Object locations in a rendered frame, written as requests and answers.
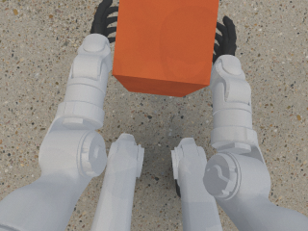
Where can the robot left thigh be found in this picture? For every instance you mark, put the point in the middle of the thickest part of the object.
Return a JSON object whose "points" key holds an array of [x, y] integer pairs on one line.
{"points": [[115, 204]]}

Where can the carton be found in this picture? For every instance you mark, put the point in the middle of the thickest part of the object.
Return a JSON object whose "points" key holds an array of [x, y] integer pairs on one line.
{"points": [[165, 47]]}

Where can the left robot hand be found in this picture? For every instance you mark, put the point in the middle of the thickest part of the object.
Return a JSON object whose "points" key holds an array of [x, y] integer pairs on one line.
{"points": [[101, 20]]}

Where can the left robot upper arm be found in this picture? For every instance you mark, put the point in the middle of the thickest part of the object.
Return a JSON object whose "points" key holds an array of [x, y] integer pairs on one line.
{"points": [[68, 160]]}

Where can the robot right shin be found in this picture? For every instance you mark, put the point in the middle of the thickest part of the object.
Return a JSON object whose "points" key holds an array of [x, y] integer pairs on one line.
{"points": [[200, 150]]}

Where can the right robot upper arm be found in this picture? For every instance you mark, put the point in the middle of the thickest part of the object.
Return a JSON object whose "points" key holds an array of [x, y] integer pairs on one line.
{"points": [[241, 187]]}

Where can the robot right forearm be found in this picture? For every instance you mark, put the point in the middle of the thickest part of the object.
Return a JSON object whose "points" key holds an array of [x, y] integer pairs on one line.
{"points": [[232, 112]]}

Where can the right robot hand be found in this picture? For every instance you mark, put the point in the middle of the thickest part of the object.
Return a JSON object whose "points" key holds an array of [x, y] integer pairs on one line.
{"points": [[227, 42]]}

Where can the robot left forearm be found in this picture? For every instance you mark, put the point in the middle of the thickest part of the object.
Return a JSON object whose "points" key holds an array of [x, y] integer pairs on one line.
{"points": [[86, 87]]}

